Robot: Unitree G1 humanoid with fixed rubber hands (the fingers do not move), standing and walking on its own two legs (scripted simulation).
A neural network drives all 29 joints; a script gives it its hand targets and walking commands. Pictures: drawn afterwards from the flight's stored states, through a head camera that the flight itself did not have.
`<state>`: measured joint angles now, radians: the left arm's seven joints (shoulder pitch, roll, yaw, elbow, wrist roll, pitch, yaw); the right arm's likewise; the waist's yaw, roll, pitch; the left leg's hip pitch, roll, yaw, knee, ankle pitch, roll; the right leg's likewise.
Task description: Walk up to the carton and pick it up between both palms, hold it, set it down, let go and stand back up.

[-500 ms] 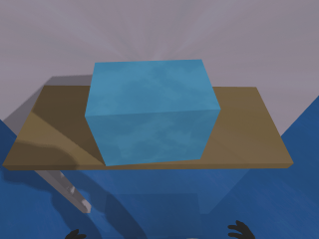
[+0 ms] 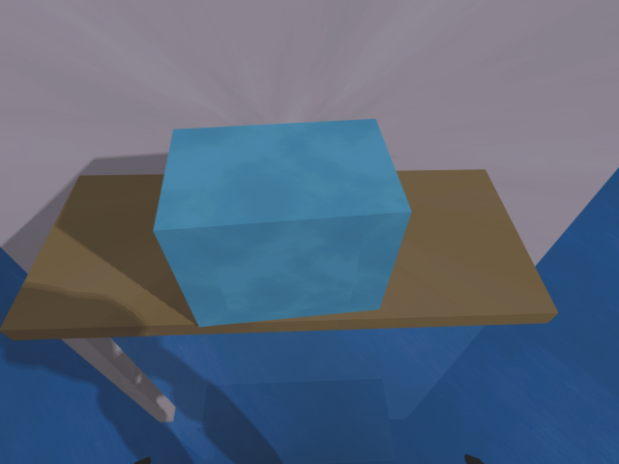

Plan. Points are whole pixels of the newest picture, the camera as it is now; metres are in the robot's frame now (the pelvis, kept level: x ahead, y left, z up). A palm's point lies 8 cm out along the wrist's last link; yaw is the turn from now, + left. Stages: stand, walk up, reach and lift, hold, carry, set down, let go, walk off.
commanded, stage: stand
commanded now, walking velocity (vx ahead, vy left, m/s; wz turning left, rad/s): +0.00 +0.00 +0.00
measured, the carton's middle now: (284, 226) +0.42 +0.03 +0.05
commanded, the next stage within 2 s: walk up in 0.32 s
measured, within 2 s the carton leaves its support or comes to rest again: neither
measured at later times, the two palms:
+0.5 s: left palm out of the picture +0.06 +0.24 -0.12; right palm out of the picture +0.05 -0.25 -0.12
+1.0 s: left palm out of the picture +0.07 +0.23 -0.12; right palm out of the picture +0.08 -0.27 -0.12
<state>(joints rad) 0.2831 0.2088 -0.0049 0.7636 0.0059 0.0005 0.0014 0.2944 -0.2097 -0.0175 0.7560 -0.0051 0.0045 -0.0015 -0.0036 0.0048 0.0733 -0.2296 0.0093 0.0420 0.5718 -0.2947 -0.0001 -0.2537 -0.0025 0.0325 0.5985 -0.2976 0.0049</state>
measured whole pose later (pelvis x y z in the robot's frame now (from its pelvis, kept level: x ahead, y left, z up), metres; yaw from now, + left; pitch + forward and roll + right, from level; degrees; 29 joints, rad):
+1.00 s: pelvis +0.02 -0.02 +0.00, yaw -2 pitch -2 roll +0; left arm 0.29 0.23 0.01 0.85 0.00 0.03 0.00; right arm 0.30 -0.22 -0.02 0.79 -0.02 0.01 -0.03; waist 0.01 0.00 0.05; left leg -0.21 0.06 0.04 0.57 -0.33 -0.04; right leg -0.25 0.05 0.04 0.59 -0.32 -0.03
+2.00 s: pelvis +0.00 -0.02 +0.01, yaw -1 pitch -5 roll +1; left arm 0.22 0.23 0.07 0.45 -0.02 0.29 0.05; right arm 0.26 -0.17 -0.05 0.61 0.00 -0.06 0.05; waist 0.01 -0.05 0.12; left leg -0.13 0.05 0.05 0.45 -0.24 -0.04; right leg -0.17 0.02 0.01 0.51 -0.25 -0.03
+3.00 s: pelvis +0.03 +0.00 +0.02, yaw -1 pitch -3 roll -1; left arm 0.34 0.22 0.00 0.23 -0.18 -0.14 0.11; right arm 0.31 -0.34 0.00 0.39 0.32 -0.27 0.13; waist 0.04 0.00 0.02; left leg -0.09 0.04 0.04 0.39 -0.25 -0.02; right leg -0.10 0.02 0.01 0.36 -0.22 0.00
